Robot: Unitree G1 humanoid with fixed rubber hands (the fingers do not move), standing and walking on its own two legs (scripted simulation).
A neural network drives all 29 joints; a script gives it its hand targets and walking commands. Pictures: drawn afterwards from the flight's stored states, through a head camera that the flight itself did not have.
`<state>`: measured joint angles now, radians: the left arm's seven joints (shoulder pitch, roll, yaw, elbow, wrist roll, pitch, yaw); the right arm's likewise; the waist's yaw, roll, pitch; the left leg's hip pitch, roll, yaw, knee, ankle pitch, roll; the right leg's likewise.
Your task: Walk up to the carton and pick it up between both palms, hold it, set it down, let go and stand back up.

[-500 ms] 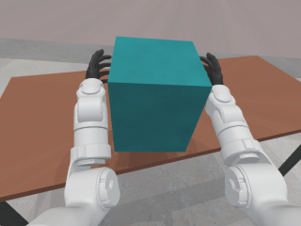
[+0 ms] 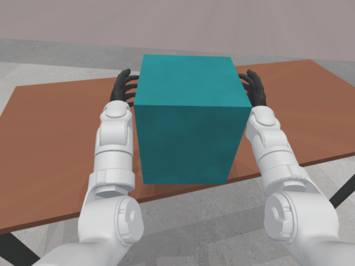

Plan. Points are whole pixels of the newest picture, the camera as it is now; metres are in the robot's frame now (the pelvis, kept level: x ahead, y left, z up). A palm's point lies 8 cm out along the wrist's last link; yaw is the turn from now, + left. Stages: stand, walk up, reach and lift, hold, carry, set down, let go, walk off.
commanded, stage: set down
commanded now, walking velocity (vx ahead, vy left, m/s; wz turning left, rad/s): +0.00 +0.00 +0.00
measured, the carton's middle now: (186, 121) +0.41 +0.01 +0.13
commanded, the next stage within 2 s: none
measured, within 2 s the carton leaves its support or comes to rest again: rests again in 1.34 s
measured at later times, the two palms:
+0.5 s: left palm (121, 113) +0.40 +0.16 +0.16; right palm (250, 110) +0.40 -0.14 +0.17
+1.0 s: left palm (124, 119) +0.41 +0.16 +0.13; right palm (246, 114) +0.42 -0.14 +0.15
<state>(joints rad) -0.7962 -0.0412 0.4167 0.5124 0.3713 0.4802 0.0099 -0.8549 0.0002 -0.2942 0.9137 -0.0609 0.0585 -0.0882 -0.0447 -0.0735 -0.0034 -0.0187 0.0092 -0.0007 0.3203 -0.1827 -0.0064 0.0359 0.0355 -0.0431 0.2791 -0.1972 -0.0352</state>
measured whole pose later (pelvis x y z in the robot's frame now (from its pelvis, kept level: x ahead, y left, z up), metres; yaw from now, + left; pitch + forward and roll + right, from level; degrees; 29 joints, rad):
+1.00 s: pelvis +0.01 +0.00 +0.00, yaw -2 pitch +1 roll +0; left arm -0.81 -0.09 0.50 0.72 0.36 0.28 0.06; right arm -0.87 0.02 -0.54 1.01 -0.28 -0.04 -0.01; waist 0.04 -0.06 -0.06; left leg -0.15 0.02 0.05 0.30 -0.17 -0.01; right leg -0.12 0.03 -0.04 0.28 -0.18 -0.04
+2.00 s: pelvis +0.01 +0.00 +0.00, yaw -4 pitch +1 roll +0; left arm -0.79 -0.16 0.59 0.64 0.44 0.21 0.02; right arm -0.83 0.07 -0.65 0.91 -0.40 -0.08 0.06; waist 0.06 -0.05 -0.02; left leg -0.13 0.03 0.10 0.28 -0.16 0.00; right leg -0.13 0.02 -0.04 0.29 -0.18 -0.03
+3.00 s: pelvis +0.00 +0.01 +0.00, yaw -4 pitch +1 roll +0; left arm -0.78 -0.17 0.61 0.62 0.48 0.16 0.02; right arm -0.82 0.09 -0.63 0.84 -0.41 -0.07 0.09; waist 0.05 -0.07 0.02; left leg -0.14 0.03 0.12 0.27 -0.15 0.00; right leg -0.14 0.02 -0.05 0.28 -0.17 -0.03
